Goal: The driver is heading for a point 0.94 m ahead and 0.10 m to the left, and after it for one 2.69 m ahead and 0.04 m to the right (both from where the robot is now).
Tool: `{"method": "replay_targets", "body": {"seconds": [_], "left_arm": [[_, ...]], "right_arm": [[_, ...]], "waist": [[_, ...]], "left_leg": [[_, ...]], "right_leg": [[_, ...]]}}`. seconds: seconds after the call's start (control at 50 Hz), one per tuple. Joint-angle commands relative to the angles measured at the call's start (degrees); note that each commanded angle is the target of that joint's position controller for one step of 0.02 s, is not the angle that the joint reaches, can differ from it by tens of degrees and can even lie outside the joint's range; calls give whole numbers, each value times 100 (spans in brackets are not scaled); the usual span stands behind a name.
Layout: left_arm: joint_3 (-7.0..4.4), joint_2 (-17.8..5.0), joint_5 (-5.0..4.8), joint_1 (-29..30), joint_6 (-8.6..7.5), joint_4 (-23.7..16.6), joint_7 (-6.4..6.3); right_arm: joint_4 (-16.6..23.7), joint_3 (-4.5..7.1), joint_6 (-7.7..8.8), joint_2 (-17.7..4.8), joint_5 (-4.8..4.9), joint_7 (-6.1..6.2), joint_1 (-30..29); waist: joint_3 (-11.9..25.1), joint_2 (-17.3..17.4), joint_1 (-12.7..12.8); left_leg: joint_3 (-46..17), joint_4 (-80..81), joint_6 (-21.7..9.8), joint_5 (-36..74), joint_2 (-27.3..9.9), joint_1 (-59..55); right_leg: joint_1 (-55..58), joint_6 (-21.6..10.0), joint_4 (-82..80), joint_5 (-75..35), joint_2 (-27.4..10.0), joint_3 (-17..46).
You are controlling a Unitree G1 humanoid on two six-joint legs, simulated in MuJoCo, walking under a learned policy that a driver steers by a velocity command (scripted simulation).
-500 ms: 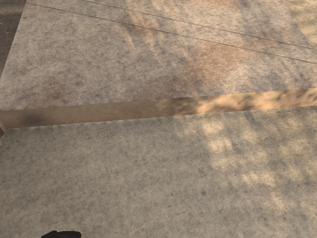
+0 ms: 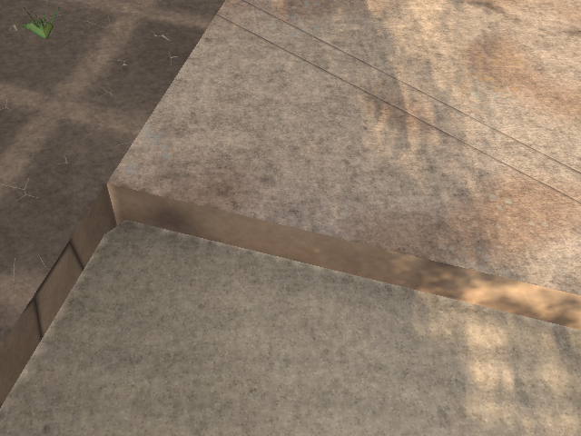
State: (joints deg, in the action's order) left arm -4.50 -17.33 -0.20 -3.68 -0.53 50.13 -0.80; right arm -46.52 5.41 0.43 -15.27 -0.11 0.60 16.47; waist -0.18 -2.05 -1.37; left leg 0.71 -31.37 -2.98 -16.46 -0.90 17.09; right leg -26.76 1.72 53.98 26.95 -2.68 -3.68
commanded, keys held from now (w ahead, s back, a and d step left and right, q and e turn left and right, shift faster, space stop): q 0.44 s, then no key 0.56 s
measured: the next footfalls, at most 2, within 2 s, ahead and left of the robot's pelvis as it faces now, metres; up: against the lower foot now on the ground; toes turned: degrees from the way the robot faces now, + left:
right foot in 0.34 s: +0.18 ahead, -0.11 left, +0.00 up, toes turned +16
left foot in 0.72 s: +0.08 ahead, +0.13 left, +0.00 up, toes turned +20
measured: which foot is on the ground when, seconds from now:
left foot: down 0.00-0.34, up 0.36-0.70, down 0.72-1.00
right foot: up 0.00-0.32, down 0.34-0.72, up 0.74-0.96, down 0.98-1.00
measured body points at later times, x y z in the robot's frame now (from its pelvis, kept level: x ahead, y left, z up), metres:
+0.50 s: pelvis +0.08 -0.02 +0.00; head +0.12 -0.03 +0.45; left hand +0.14 +0.29 -0.10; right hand +0.31 -0.27 -0.10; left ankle -0.01 +0.09 -0.65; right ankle +0.15 -0.12 -0.74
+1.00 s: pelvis +0.08 +0.01 +0.00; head +0.09 +0.03 +0.45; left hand +0.07 +0.32 -0.13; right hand +0.32 -0.15 -0.10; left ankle +0.04 +0.12 -0.74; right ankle +0.12 -0.12 -0.74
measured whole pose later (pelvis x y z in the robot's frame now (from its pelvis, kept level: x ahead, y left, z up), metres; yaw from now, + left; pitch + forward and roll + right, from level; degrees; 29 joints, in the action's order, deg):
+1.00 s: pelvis +0.08 +0.01 +0.00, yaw +21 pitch +0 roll +1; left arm -2.5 -17.1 0.4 -7.6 0.6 53.2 -0.6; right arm -43.3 1.3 0.0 -12.9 -0.7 0.6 7.1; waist -2.0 -1.7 1.5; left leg -0.7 -28.7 -1.4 -14.8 2.4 13.4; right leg -12.1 2.8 29.0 15.1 -3.1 0.2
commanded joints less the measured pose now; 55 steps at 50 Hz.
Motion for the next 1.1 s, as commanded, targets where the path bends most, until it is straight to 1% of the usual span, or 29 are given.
{"method": "replay_targets", "body": {"seconds": [0.02, 0.06, 0.14, 0.26, 0.32, 0.34, 0.36, 0.38, 0.4, 0.42, 0.44, 0.5, 0.56, 0.64, 0.68, 0.7, 0.72, 0.74, 0.76, 0.78, 0.82, 0.88, 0.92, 0.96, 1.0, 1.02, 1.04, 1.06, 1.1], "left_arm": [[-165, -649, 57, 373, -161, -399, -59], [-145, -479, 72, 375, -168, -370, -42], [-57, -244, 7, 646, -137, -443, -18], [-109, -458, -33, 591, -148, -479, 64], [-188, -622, 6, 117, -257, -390, 98], [-265, -940, 105, -168, -271, -387, 61], [-296, -1253, 191, -223, -209, -413, -11], [-283, -1182, 214, -446, -173, -310, 9], [-193, -842, 157, -257, -186, -469, 5], [-136, -625, 134, 2, -171, -526, -14], [-92, -527, 101, 186, -137, -598, -33], [-98, -678, 114, 155, -28, -481, -112], [-122, -814, 80, 70, 6, -413, -125], [-133, -981, -5, -21, 49, -339, -38], [-78, -913, -94, 44, 81, -302, -9], [-14, -738, -118, -199, 69, -192, 16], [100, -416, 36, -410, 22, -189, 74], [169, -151, 154, -452, -30, -270, 81], [92, -538, 123, -46, -9, -318, 27], [52, -621, 50, -2, 11, -334, 20], [-1, -671, 58, -187, 58, -170, -34], [48, -465, 27, -428, 76, -30, -10], [96, -372, -3, -357, 69, -3, 1], [132, -344, 36, -490, 57, 85, 23], [78, -791, 115, -547, 67, 96, 9], [24, -966, 24, -412, 74, 197, 19], [73, -690, 5, -334, 56, 170, 50], [110, -579, 52, -305, 29, 215, 48], [139, -540, 81, -262, -38, 285, 37]], "right_arm": [[514, 234, 153, -1069, 99, 104, -186], [583, 182, 110, -951, 48, 187, -167], [643, 248, 28, -1111, 102, 275, -48], [816, 261, -132, -1151, 109, 246, -334], [973, 196, -152, -1055, 141, 249, -702], [1068, 107, -141, -774, 47, 252, -638], [1084, 3, -118, -378, -78, 233, -112], [1141, 99, -77, -770, 10, 218, 166], [994, 225, -93, -1225, 81, 215, 89], [950, 283, -159, -1341, 126, 213, -94], [920, 282, -250, -1269, 132, 223, -157], [1111, 112, -308, -773, 112, 188, -400], [1244, -24, -252, -598, 58, 172, -633], [1169, -66, -251, -685, 64, 94, -571], [977, -53, -259, -662, 38, 39, -256], [974, -29, -271, -756, 7, 36, -271], [1045, 19, -289, -1069, -46, 78, -272], [1202, 5, -297, -1292, -174, 97, -661], [1220, -67, -198, -967, -241, 45, -700], [1147, -125, -98, -812, -250, 23, -850], [1023, -119, 40, -819, -170, 26, -964], [847, -162, 72, -692, -94, 38, -997], [757, -172, 33, -648, -73, 38, -1029], [632, -196, -7, -587, -9, 31, -1058], [479, -214, 43, -524, -106, -10, -707], [437, -199, 44, -509, -128, -11, -532], [384, -193, 29, -613, -140, 14, -806], [400, -175, 11, -612, -103, 42, -971], [339, -178, -54, -566, -86, 94, -993]], "waist": [[237, 929, 167], [473, 776, 217], [527, 866, 85], [445, 1095, 43], [487, 1084, 354], [849, 540, 348], [1049, -976, -17], [1187, -1549, -10], [948, -839, 51], [731, -533, 32], [580, -426, 11], [338, -606, 96], [527, -704, 223], [591, -812, 251], [518, -696, 38], [463, -535, 36], [636, 364, 198], [494, 1557, 459], [424, 1323, 81], [257, 1307, 163], [192, 1346, 187], [379, 1046, 278], [431, 1003, 224], [420, 888, 358], [408, 295, 117], [281, -230, -90], [134, -101, 135], [68, -83, 154], [16, -109, 157]], "left_leg": [[-1952, 1369, -1038, 2609, -1398, -1413], [-1621, 1247, -963, 3574, -1233, -1301], [-1530, 1118, -910, 3397, -1071, -1324], [-2069, 763, -800, 2930, -955, -968], [-2271, 244, -429, 2249, -541, -777], [-1994, -534, -157, 1418, -168, -271], [-1218, -1792, 191, -1859, 696, 989], [-998, -3026, 430, -2722, 675, 1784], [-1078, -3754, 553, -2268, 355, 1890], [-927, -3946, 629, -1792, 223, 1933], [-837, -3968, 706, -1492, 108, 1867], [-477, -3401, 778, -981, 115, 1417], [-318, -2218, 749, -946, -1, 975], [-66, -799, 623, -493, 28, 103], [136, 515, 404, 442, 167, -677], [-19, 1065, 232, 835, 120, -1162], [-1090, 1255, -34, 1874, -733, -1761], [-2058, 1319, -756, 2180, -1670, -1242], [-2137, 1473, -1160, 1556, -1730, -709], [-1920, 1486, -1082, 1396, -1505, -675], [-1602, 1348, -846, 1894, -1233, -856], [-1228, 1026, -838, 3221, -1097, -861], [-1198, 928, -833, 3214, -1033, -940], [-1111, 841, -618, 2588, -854, -820], [-898, 735, -173, 1136, -426, -470], [-616, 871, 2, 747, -141, -533], [-518, 725, 120, 653, -69, -712], [-481, 643, 127, 706, -65, -742], [-508, 631, 96, 983, -96, -741]], "right_leg": [[-1697, 18, 685, -373, -36, 581], [-1241, 58, 417, -916, 95, 548], [-804, 138, -838, -1395, 285, 609], [51, 169, -1862, -1275, 468, 686], [1103, -49, -3320, -2422, 390, 642], [2076, -335, -3357, -3426, -452, 1272], [3124, -1046, -3013, -5785, -1648, 2440], [3157, -1918, -3278, -5601, -2451, 3639], [2900, -1909, -3329, -4934, -2168, 3137], [2605, -1629, -3308, -4368, -1751, 2373], [2312, -1457, -3392, -3826, -1476, 1914], [1755, -1477, -3716, -3407, -1092, 1259], [1969, -1554, -3652, -3744, -1174, 1006], [1894, -1498, -3532, -3559, -1284, 984], [1594, -1251, -3254, -3028, -1144, 869], [1279, -916, -3071, -2529, -986, 773], [766, -401, -2330, -1588, -594, 379], [302, 14, -1957, -69, -26, -48], [574, 133, -1380, 364, -83, 291], [464, 137, -1145, 267, -95, 389], [284, 198, -865, 133, -122, 498], [720, 277, -1020, -94, -115, 467], [982, 275, -1661, -477, -52, 370], [1599, 183, -2968, -1741, 13, 301], [2193, -63, -3092, -3266, -403, 731], [1809, -304, -2876, -2567, -368, 637], [1481, -354, -3011, -1982, -278, 647], [1353, -309, -3112, -1779, -263, 667], [1346, -211, -3153, -1851, -205, 624]]}}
